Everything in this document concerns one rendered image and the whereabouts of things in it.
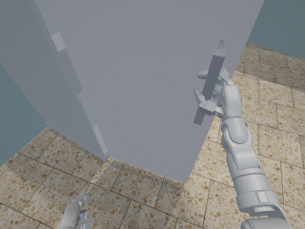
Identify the handle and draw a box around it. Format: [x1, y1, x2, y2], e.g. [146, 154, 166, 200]
[193, 40, 226, 125]

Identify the right robot forearm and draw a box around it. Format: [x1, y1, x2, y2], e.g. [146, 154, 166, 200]
[220, 117, 294, 229]

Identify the robot left hand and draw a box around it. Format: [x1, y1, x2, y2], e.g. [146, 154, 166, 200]
[59, 192, 94, 229]

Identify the robot right upper arm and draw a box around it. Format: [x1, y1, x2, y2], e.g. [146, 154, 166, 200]
[240, 217, 292, 229]

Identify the fridge door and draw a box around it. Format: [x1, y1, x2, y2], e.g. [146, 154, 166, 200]
[47, 0, 265, 184]

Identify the robot right hand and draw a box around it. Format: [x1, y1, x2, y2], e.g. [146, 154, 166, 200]
[193, 65, 242, 122]

